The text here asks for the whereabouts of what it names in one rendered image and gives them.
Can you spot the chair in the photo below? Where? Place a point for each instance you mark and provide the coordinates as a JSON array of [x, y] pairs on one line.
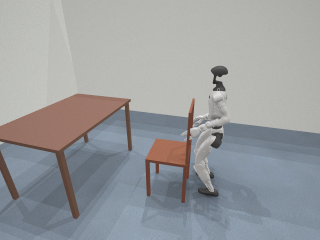
[[172, 153]]

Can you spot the robot right forearm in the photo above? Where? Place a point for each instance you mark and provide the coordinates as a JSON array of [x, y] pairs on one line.
[[206, 116]]

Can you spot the robot right shin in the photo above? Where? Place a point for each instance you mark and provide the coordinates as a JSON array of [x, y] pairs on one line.
[[206, 162]]

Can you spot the robot left forearm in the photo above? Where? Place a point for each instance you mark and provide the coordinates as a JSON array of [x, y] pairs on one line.
[[213, 123]]

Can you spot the robot left hand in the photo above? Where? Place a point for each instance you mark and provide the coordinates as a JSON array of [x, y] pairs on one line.
[[193, 131]]

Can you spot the table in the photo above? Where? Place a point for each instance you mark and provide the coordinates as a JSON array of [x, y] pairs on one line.
[[56, 127]]

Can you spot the robot right hand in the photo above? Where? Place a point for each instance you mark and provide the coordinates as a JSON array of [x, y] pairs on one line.
[[200, 120]]

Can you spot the robot left upper arm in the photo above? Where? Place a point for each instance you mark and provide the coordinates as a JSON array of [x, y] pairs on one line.
[[220, 103]]

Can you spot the robot torso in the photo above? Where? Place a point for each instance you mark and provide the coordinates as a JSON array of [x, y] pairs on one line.
[[215, 114]]

